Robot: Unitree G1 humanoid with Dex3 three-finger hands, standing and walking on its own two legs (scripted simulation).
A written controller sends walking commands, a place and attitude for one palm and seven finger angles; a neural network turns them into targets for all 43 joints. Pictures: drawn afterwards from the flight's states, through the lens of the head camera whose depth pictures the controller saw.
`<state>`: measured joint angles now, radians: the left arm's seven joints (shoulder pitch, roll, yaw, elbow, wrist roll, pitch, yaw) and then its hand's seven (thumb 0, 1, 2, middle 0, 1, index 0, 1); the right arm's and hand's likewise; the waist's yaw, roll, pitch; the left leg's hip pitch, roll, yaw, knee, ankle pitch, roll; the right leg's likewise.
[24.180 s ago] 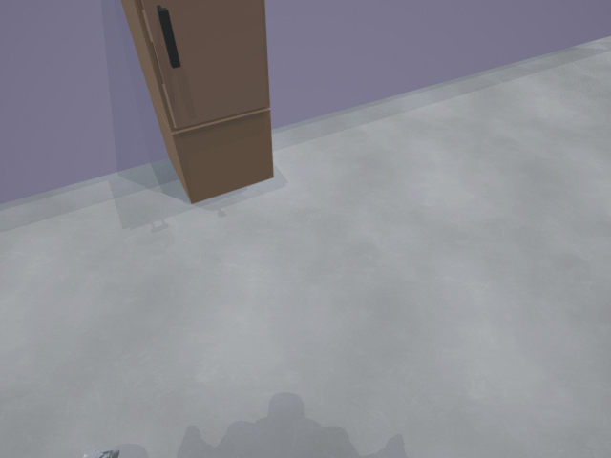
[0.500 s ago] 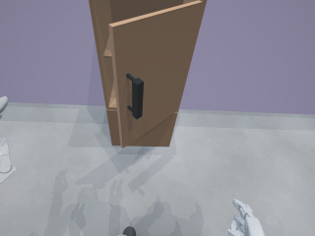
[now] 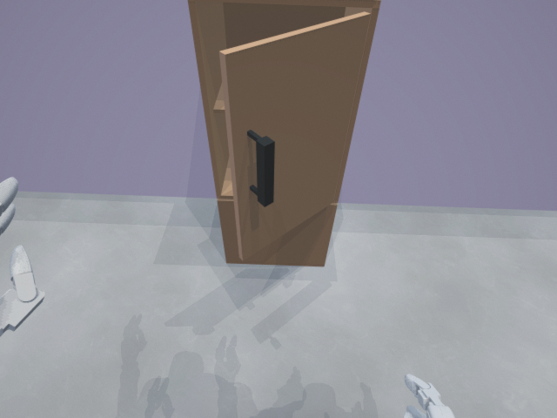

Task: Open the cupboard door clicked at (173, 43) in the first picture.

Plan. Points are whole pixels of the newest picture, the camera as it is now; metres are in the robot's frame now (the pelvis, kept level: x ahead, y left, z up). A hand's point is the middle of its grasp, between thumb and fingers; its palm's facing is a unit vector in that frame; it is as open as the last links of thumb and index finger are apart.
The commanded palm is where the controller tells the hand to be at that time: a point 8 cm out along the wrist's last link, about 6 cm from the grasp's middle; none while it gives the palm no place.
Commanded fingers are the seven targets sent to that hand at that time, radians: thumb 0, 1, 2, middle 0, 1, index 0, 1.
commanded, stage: let the arm hang, fingers relaxed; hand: left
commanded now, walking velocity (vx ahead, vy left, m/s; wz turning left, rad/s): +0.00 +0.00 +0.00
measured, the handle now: (259, 168) +0.62 +0.08 +0.00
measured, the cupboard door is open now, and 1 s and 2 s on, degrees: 42 42 42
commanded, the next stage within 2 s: look to check the result in 1.18 s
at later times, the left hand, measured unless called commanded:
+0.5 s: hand out of the picture -0.01 +0.18 -0.17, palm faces +0.13 -0.97 -0.22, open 6.9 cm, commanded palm none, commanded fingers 0.00 0.90 0.90 -0.20 -0.30 -0.20 -0.30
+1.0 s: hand out of the picture -0.01 +0.18 -0.17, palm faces +0.12 -0.97 -0.19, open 7.3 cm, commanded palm none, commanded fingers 0.00 0.90 0.90 -0.20 -0.30 -0.20 -0.30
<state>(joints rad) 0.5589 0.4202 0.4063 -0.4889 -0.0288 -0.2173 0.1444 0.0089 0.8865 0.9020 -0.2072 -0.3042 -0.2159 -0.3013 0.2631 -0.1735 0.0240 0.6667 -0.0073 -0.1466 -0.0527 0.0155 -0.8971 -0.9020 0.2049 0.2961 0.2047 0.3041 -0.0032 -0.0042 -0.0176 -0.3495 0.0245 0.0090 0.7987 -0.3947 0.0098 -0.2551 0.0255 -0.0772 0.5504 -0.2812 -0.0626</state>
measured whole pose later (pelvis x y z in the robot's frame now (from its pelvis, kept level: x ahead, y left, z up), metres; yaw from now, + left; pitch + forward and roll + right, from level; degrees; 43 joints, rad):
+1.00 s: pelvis -0.01 +0.01 +0.01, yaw +5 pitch -1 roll +0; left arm 0.24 0.14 0.01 1.14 0.01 0.00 0.03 0.00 0.91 0.90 -0.20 -0.30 -0.20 -0.30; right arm 0.27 -0.13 -0.01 1.13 -0.03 0.01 -0.03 0.01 -0.91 -0.90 0.20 0.30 0.20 0.30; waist -0.01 0.01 0.04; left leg -0.23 -0.03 -0.04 0.42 -0.17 0.01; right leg -0.19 0.01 0.01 0.44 -0.23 -0.01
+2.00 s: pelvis +0.02 +0.01 +0.01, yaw +3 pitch -1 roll +0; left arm 0.15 0.25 0.03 1.12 0.01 0.00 0.02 0.00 0.91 0.90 -0.20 -0.30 -0.20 -0.30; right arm 0.13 -0.25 -0.01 1.11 -0.02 0.00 -0.02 0.01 -0.90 -0.90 0.20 0.30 0.20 0.30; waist 0.00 0.01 0.06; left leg -0.17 -0.01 -0.01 0.38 -0.20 0.00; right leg -0.14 0.02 0.05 0.39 -0.24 -0.01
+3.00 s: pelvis +0.02 -0.02 -0.01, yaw -30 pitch +0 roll +0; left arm 0.15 0.28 0.08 0.88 0.02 0.02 -0.02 0.00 0.91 0.90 -0.19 -0.30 -0.20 -0.30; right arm 0.22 -0.25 -0.05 0.90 -0.02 0.04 -0.02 0.01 -0.90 -0.90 0.20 0.30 0.20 0.30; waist 0.00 0.02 0.11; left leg -0.34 0.12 0.04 0.88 -0.52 -0.06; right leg -0.37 0.00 -0.01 0.67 -0.29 -0.02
